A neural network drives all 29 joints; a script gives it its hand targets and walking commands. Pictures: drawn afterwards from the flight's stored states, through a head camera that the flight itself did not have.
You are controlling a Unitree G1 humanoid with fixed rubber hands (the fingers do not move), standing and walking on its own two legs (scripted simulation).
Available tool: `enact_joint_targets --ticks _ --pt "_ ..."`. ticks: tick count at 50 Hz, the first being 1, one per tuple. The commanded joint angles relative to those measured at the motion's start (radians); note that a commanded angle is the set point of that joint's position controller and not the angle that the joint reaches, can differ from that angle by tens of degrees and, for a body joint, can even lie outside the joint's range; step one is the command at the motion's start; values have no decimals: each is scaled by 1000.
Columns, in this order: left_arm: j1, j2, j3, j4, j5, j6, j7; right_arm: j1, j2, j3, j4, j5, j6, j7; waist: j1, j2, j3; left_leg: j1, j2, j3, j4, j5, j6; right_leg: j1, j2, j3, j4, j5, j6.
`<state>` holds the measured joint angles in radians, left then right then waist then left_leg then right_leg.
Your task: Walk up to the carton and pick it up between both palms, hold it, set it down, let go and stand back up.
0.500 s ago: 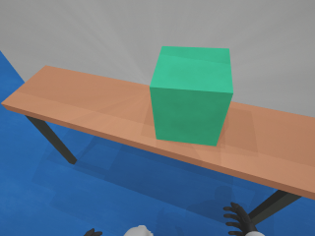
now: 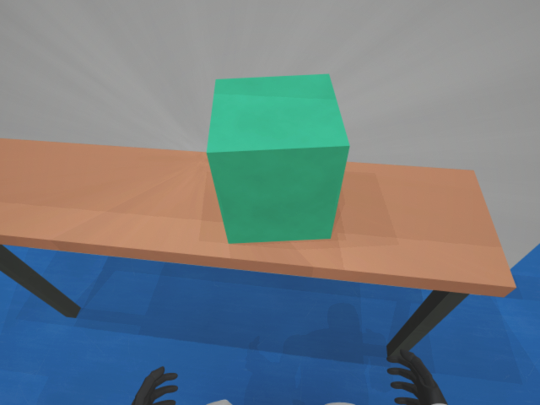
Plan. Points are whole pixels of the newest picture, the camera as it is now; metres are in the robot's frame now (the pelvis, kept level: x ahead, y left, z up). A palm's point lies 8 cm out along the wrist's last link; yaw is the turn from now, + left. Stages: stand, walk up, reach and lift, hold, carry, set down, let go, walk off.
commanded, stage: walk up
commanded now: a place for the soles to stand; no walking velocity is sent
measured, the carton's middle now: (276, 163) +0.53 -0.01 +0.02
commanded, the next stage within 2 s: reach and lift in 1.78 s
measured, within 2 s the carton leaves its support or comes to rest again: neither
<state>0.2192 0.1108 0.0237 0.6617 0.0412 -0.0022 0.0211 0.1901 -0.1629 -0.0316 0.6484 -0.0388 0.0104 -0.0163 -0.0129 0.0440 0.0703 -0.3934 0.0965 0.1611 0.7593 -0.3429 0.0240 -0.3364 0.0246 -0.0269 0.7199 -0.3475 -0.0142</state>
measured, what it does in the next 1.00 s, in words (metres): shifts its weight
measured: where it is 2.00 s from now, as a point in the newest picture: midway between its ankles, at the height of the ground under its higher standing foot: outside the picture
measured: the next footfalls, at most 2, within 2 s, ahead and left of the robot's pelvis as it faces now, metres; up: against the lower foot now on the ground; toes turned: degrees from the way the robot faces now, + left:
none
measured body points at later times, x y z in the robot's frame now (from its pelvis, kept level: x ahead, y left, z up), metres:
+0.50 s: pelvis +0.02 +0.01 +0.02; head +0.02 +0.01 +0.47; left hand +0.15 +0.20 -0.10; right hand +0.12 -0.21 -0.10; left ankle +0.04 +0.11 -0.71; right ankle +0.01 -0.11 -0.71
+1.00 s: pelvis +0.01 -0.05 +0.02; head +0.02 -0.05 +0.47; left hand +0.19 +0.13 -0.10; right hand +0.09 -0.29 -0.10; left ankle +0.04 +0.11 -0.71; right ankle +0.01 -0.11 -0.71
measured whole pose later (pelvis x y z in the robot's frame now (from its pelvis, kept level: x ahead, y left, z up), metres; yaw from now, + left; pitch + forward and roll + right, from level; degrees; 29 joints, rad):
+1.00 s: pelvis +0.01 -0.05 +0.02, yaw -12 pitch -1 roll +1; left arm 0.23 0.14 0.03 0.67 0.02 0.01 -0.01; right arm 0.22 -0.15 0.00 0.71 -0.02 0.00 -0.01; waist -0.01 -0.02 0.03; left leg -0.21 0.14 0.19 0.54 -0.28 -0.07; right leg -0.27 0.11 0.06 0.58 -0.28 -0.09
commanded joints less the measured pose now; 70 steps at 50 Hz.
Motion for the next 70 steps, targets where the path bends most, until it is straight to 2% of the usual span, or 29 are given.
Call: enact_joint_targets --ticks 1,2,4,5,6,7,9,10,15,23,24,25,26,27,29,31,33,35,39,41,43,47,56,70 --pt "-34 149 54 -106 -33 -40 7 -67 -27 14 -116 -2 -14 7 14 -210 -75 -51 -20 -112 7 -202 -24 22 -299 454 -391 1 -200" --pt "-21 113 43 -115 -23 -40 11 -76 -23 19 -107 7 -18 14 33 -181 -68 -65 -29 -98 -62 -167 -26 72 -239 367 -365 95 -159" --pt "-20 121 43 -120 -17 -45 13 -27 -19 20 -76 5 -24 18 10 -215 -95 -4 -39 -84 -135 -16 -24 97 -199 312 -302 310 -114" --pt "-40 132 42 -112 -21 -47 4 3 -18 21 -69 -2 -30 15 -12 -213 -118 88 -32 -91 -206 106 -13 63 -190 285 -272 379 -99" --pt "-48 114 37 -108 -29 -46 -6 -1 -32 17 -68 -6 -39 11 -11 -188 -138 166 -19 -118 -254 176 -5 23 -161 247 -259 352 -73" --pt "-44 97 33 -104 -30 -45 -14 -2 -46 13 -62 -5 -44 10 -4 -164 -155 204 -6 -142 -267 180 -1 7 -129 216 -256 265 -52" --pt "-6 72 25 -97 -29 -39 -20 -13 -72 5 -51 4 -44 16 29 -98 -121 182 11 -179 -300 74 13 0 -87 191 -268 81 -38" --pt "11 68 22 -89 -27 -37 -18 -15 -70 3 -48 11 -41 20 35 -74 -93 164 12 -176 -315 49 18 3 -81 192 -269 68 -36" --pt "31 75 19 -70 -17 -37 -20 4 -54 4 -38 24 -44 22 29 -13 -73 151 33 -180 -367 68 30 29 -67 180 -245 118 -28" --pt "24 75 12 -61 -14 -46 -15 19 -51 -4 -27 26 -43 25 12 -37 -81 200 37 -153 -369 94 34 19 -60 181 -256 150 -13" --pt "-42 149 38 -73 -11 -26 -24 28 -74 -23 -66 12 -55 2 -29 -142 -43 270 148 -238 -408 159 57 -104 2 140 -126 153 -17" --pt "-27 107 30 -79 -3 -15 -24 69 -120 -36 -50 8 -61 -11 -20 -63 -75 311 236 -294 -431 197 104 -130 0 110 -88 51 0" --pt "-20 95 29 -80 5 -7 -22 69 -123 -40 -43 10 -60 -19 -14 -40 -65 308 280 -309 -433 234 137 -136 -11 94 -76 -27 6" --pt "-23 81 27 -89 9 -1 -21 56 -133 -40 -45 10 -61 -24 -7 -3 -74 285 302 -308 -427 275 155 -115 -26 103 -74 -39 2" --pt "-16 80 26 -94 10 -1 -23 16 -122 -32 -60 9 -62 -23 -1 45 -88 249 281 -249 -427 284 147 -76 -33 108 -82 -26 -3" --pt "-11 85 26 -95 11 -7 -30 -1 -109 -22 -66 11 -60 -18 3 59 -96 196 225 -174 -409 242 99 -1 -36 117 -147 83 -12" --pt "0 98 29 -91 7 -12 -37 -20 -92 -11 -68 21 -56 -10 7 48 -117 147 157 -90 -385 171 46 78 -41 140 -178 201 -24" --pt "27 115 33 -74 -12 -13 -43 -33 -80 -7 -70 27 -48 -11 10 20 -137 196 116 -42 -354 141 18 70 -45 151 -178 247 -33" --pt "23 144 40 -74 -13 -10 -37 -22 -68 1 -60 28 -38 -4 10 -60 -144 216 79 -14 -287 120 -6 66 -65 216 -233 298 -57" --pt "18 156 42 -77 -20 -8 -34 -20 -57 7 -60 23 -35 -2 10 -107 -118 215 50 -6 -268 66 -24 34 -77 266 -283 279 -70" --pt "13 159 42 -81 -25 -6 -30 -13 -55 10 -54 19 -34 -1 11 -128 -90 207 33 -6 -261 33 -38 15 -84 301 -325 257 -78" --pt "20 160 43 -83 -23 -6 -29 8 -63 10 -36 14 -37 -1 16 -137 -73 192 22 -10 -270 16 -52 37 -82 332 -363 262 -72" --pt "42 145 44 -68 -13 -11 -35 28 -61 7 4 22 -41 -10 23 -76 -117 228 34 -30 -299 86 -61 102 -64 290 -346 379 -40" --pt "101 152 53 -34 -13 -13 -28 65 -56 -3 54 21 -28 -21 20 -57 -95 255 35 -46 -296 114 -62 96 -55 270 -353 437 -20"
